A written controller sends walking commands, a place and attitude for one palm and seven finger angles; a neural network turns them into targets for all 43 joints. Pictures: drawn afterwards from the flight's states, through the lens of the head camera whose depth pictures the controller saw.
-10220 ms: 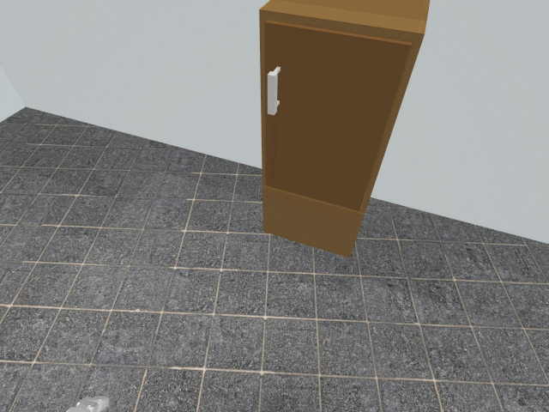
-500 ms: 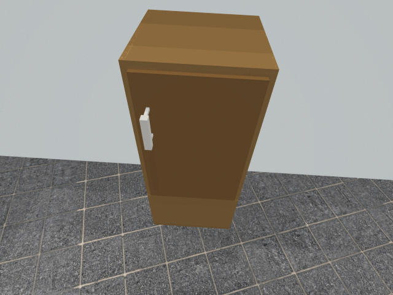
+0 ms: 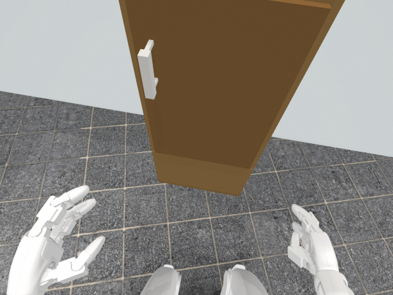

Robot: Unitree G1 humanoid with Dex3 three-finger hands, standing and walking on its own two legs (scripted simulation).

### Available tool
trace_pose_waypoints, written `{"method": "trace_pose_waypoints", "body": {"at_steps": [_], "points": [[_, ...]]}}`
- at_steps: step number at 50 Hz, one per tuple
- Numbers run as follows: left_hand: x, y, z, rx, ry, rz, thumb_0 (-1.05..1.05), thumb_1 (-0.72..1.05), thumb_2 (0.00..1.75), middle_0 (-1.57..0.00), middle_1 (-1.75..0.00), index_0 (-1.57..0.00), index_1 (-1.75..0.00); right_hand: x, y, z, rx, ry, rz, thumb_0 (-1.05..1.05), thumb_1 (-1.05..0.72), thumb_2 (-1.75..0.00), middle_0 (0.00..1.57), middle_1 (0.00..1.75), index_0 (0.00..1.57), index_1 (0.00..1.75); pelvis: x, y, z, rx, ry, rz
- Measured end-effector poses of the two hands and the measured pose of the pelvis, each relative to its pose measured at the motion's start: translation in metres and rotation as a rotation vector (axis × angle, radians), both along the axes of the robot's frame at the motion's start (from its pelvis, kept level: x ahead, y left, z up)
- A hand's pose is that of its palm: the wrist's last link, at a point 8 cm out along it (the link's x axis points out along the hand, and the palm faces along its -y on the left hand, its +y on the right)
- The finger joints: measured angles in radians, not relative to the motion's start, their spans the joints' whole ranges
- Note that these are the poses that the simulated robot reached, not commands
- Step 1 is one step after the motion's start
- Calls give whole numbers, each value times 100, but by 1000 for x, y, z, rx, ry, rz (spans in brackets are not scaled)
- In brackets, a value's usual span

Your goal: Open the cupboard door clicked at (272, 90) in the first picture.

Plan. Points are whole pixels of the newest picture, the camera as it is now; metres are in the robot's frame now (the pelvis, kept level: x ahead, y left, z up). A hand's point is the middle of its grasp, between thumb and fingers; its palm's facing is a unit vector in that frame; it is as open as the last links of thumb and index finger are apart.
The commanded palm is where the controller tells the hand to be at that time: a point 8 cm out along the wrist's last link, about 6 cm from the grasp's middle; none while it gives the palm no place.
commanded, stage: raise the hand with hooked fingers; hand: left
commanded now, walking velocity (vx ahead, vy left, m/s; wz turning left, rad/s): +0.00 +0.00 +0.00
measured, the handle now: (150, 70) +0.56 +0.19 +0.09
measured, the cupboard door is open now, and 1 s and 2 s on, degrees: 0 0 0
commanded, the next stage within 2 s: move the hooked fingers beside the handle in 1.52 s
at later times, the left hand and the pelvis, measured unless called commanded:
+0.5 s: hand (72, 215) +0.22 +0.24 +0.07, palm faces -0.06 -1.00 -0.06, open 12.5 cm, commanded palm +0.20 +0.30 +0.08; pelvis -0.01 +0.01 +0.02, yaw -1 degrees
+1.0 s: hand (45, 173) +0.28 +0.29 +0.10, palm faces -0.04 -1.00 -0.06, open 13.9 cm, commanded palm +0.25 +0.34 +0.10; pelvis -0.01 +0.03 +0.04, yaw -1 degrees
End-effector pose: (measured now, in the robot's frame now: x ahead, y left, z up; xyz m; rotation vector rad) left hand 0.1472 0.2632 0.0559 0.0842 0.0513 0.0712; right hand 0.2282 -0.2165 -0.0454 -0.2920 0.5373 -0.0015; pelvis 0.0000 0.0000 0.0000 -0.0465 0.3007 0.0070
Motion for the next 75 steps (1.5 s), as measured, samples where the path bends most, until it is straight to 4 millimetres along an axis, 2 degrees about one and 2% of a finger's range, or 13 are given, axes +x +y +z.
{"method": "trace_pose_waypoints", "body": {"at_steps": [4,7,13,18,22,25,32,41,46,53,58,64,75], "points": [[28,-5,5,7,-29,-117,2,33,66,-24,-67,-24,-67,-22,7,-28,57,88,-24,1,-91,-90,20,30,21,30,-4,-2,-3,-2,20,2],[46,-3,1,-23,38,-162,1,26,63,-24,-71,-25,-71,-44,5,-35,89,142,-83,1,-91,-90,20,30,21,30,-5,-3,0,6,21,-7],[55,9,15,-29,55,-111,1,12,57,-26,-80,-26,-80,-83,-14,-23,70,184,-189,1,-91,-90,20,30,21,30,-4,-1,15,20,5,-24],[54,18,21,-16,9,-98,1,1,52,-26,-88,-27,-88,-99,-34,-9,0,183,-214,1,-91,-90,20,30,21,30,-8,4,20,21,-9,-24],[55,24,17,-22,8,-119,1,-9,48,-27,-94,-27,-94,-101,-41,2,-45,163,-213,1,-91,-90,20,30,20,30,-11,8,21,17,-24,-24],[58,28,18,-25,-1,-127,0,-16,45,-27,-98,-28,-98,-98,-38,10,-58,140,-204,1,-91,-90,20,30,20,30,-13,11,23,14,-38,-23],[68,45,31,-22,-36,-113,0,-32,38,-29,-109,-29,-109,-88,-16,20,-33,104,-159,1,-91,-90,20,30,20,30,-15,17,29,7,-59,-19],[85,67,40,-23,-28,-105,0,-46,32,-30,-118,-30,-118,-86,8,18,2,123,-113,1,-91,-90,20,30,21,30,-14,24,35,2,-71,-16],[98,77,45,-25,-28,-106,-1,-48,31,-30,-119,-30,-119,-91,8,16,-4,152,-117,1,-91,-90,20,30,21,30,-13,26,37,2,-72,-17],[117,86,53,-24,-32,-110,-1,-49,31,-30,-120,-30,-120,-101,-2,16,-29,193,-147,1,-91,-90,20,30,21,30,-11,26,40,4,-68,-23],[125,84,54,-37,-27,-121,-1,-50,31,-30,-120,-30,-120,-107,-11,18,-38,210,-169,1,-91,-90,20,30,21,30,-9,25,42,7,-61,-29],[125,77,48,-45,-19,-122,-1,-50,31,-30,-120,-30,-120,-110,-18,19,-45,220,-180,1,-91,-90,20,30,21,30,-8,23,42,10,-56,-34],[121,71,52,-33,-35,-112,-1,-50,30,-30,-120,-30,-120,-104,-16,17,-22,205,-173,1,-91,-90,20,30,21,30,-9,17,42,13,-64,-31]]}}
